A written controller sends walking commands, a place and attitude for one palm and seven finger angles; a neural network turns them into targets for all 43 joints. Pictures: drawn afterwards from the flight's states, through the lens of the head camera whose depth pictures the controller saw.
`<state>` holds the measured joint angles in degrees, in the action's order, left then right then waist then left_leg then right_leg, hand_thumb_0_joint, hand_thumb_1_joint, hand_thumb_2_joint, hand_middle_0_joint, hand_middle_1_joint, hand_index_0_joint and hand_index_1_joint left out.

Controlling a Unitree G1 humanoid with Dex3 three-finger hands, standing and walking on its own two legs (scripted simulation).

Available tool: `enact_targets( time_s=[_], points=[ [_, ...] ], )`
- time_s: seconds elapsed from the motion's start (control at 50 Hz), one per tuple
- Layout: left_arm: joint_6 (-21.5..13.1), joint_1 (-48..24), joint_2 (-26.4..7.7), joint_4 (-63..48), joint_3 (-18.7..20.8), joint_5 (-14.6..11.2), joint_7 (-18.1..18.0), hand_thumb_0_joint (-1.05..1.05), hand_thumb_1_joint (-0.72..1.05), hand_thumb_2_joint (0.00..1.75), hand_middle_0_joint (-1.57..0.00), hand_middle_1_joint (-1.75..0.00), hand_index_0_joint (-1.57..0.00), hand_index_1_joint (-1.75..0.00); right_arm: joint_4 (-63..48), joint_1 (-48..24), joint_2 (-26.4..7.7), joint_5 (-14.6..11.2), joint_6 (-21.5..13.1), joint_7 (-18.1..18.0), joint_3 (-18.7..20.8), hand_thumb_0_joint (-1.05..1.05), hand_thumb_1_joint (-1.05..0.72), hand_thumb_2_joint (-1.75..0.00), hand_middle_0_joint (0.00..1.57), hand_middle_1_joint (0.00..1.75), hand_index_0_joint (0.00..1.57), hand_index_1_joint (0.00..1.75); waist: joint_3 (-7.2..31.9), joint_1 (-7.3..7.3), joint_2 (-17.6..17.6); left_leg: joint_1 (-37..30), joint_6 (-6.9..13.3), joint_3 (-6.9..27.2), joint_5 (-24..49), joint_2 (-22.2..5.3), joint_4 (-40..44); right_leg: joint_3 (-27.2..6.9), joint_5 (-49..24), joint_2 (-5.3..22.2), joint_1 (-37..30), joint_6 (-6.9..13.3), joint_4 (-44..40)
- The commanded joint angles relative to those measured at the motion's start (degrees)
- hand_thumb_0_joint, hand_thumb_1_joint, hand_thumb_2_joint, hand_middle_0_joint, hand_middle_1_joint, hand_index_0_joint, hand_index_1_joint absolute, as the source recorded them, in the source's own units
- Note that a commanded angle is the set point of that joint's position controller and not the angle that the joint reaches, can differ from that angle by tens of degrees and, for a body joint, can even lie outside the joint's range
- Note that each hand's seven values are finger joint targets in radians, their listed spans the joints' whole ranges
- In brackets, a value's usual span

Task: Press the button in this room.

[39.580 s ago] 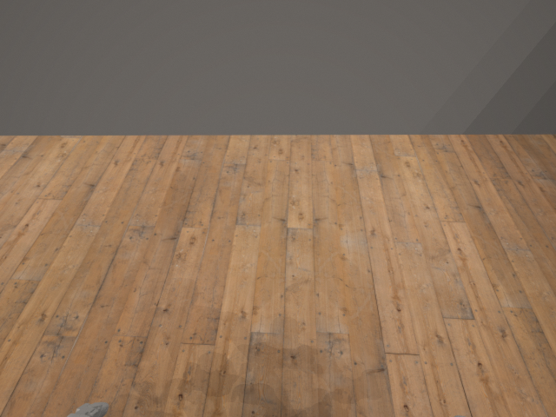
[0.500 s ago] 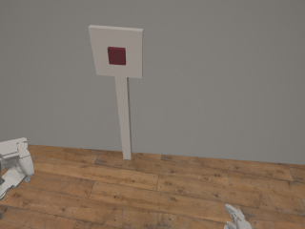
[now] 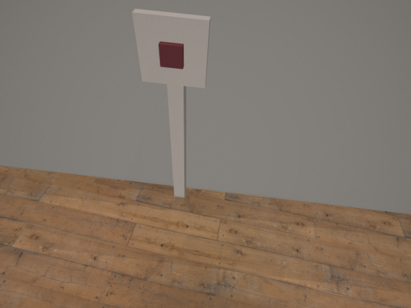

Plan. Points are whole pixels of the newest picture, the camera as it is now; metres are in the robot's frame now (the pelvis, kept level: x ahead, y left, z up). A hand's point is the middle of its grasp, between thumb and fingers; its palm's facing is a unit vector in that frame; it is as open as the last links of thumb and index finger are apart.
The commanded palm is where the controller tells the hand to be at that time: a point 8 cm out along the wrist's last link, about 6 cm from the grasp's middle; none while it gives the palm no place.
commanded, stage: let the arm hang, fingers relaxed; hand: left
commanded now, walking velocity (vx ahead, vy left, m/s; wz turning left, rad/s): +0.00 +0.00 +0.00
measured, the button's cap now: (171, 55) +0.79 +0.14 +0.11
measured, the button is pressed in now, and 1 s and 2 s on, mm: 0 0 0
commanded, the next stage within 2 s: stand and wait in 0.82 s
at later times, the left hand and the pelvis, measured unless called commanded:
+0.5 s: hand out of the picture -0.03 +0.19 -0.17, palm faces +0.03 -0.98 -0.22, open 7.0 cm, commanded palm none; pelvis +0.00 +0.01 +0.01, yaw +0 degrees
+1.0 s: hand out of the picture +0.03 +0.19 -0.16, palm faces +0.00 -0.97 -0.23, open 7.4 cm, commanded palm none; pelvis +0.01 +0.00 +0.01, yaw -1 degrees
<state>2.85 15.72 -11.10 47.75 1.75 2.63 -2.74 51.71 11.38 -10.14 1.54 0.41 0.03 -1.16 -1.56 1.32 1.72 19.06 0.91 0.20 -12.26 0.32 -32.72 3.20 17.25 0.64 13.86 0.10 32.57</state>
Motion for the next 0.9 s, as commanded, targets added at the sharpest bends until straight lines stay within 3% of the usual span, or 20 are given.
enact_targets(
  time_s=[0.0,0.04,0.1,0.2,0.3,0.48,0.6,0.88],
  points=[
    [-2.69,2.84,-7.66,3.25,1.03,-1.75,1.34,0.00,0.90,0.90,-0.75,-0.90,-0.75,-0.90,0.44,0.91,-7.38,0.05,-0.35,-0.97,2.22,0.00,-0.90,-0.90,0.20,0.30,0.20,0.30,1.74,-1.89,-12.60,-2.04,1.15,6.88,-0.53,-5.32,11.43,-5.43,-2.17,3.74,-2.79,2.54,-10.49],
    [-2.80,3.49,-7.35,6.68,0.71,-1.88,1.52,0.00,0.90,0.90,-0.68,-0.82,-0.68,-0.82,2.54,2.66,-6.67,-0.14,-0.23,-1.15,2.34,0.00,-0.90,-0.90,0.20,0.30,0.20,0.30,2.62,-1.71,-10.80,-3.28,1.18,7.01,-2.71,-5.41,12.56,-5.23,-1.99,4.01,-3.26,2.72,-11.48],
    [-2.99,3.88,-7.34,10.42,0.29,-1.89,1.54,0.00,0.90,0.90,-0.57,-0.70,-0.57,-0.70,4.92,4.99,-7.18,-0.49,-0.01,-1.34,2.80,0.00,-0.90,-0.90,0.20,0.30,0.20,0.30,0.93,-1.33,-5.07,-4.51,1.29,6.85,-4.01,-5.69,13.29,-4.84,-0.51,4.22,-1.88,2.78,-13.13],
    [-3.07,4.97,-7.46,14.71,-0.03,-1.93,1.31,0.00,0.90,0.90,-0.38,-0.50,-0.38,-0.50,8.39,7.68,-6.99,-0.64,0.30,-1.45,3.03,0.00,-0.90,-0.90,0.20,0.30,0.20,0.30,-1.90,-1.00,-2.06,-5.96,1.39,5.91,-5.14,-5.37,13.72,-5.27,3.41,4.66,1.00,3.09,-15.03],
    [-2.89,5.90,-7.04,16.60,0.02,-1.92,1.09,0.00,0.90,0.90,-0.20,-0.30,-0.20,-0.30,10.13,8.58,-6.63,-0.55,0.42,-1.53,3.06,0.00,-0.90,-0.90,0.20,0.30,0.20,0.30,-4.01,-1.18,-2.11,-4.84,1.50,5.80,-6.93,-5.17,14.27,-5.31,6.10,4.69,2.24,3.05,-15.26],
    [-2.92,4.54,-6.00,16.75,0.30,-1.80,0.85,0.00,0.90,0.90,-0.20,-0.30,-0.20,-0.30,11.11,8.67,-4.86,-0.20,0.20,-1.51,3.02,0.00,-0.90,-0.90,0.20,0.30,0.20,0.30,-5.79,-1.16,-2.68,-3.50,1.32,5.82,-6.49,-5.04,14.92,-5.45,5.41,4.76,2.59,2.83,-14.78],
    [-3.17,3.24,-6.14,15.96,0.60,-1.75,0.83,0.00,0.90,0.90,-0.20,-0.30,-0.20,-0.30,10.74,7.77,-5.18,-0.23,-0.18,-1.49,3.20,0.00,-0.90,-0.90,0.20,0.30,0.20,0.30,-4.65,-1.39,-3.88,-3.59,1.20,6.11,-4.72,-5.17,15.11,-5.31,2.52,4.60,0.84,2.75,-13.96],
    [-3.90,-1.00,-7.99,15.61,0.96,-1.99,1.02,0.00,0.90,0.90,-0.20,-0.30,-0.20,-0.30,10.94,4.44,-7.37,-0.41,-0.81,-1.62,3.47,0.00,-0.90,-0.90,0.20,0.30,0.20,0.30,-1.39,-0.99,-2.92,-7.90,0.80,5.18,3.58,-5.78,14.03,-5.60,-3.63,5.49,-2.44,2.73,-14.84]
  ],
)
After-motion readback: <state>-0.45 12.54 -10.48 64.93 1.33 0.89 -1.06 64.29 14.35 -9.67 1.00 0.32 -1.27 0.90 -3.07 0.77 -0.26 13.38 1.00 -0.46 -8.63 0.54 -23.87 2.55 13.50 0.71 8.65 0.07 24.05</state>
